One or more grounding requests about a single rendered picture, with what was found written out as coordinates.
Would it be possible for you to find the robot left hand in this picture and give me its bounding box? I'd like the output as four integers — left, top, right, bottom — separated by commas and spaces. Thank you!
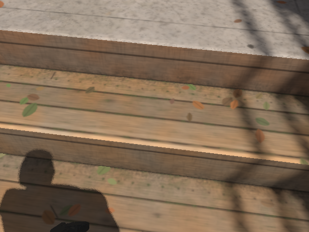
50, 221, 90, 232

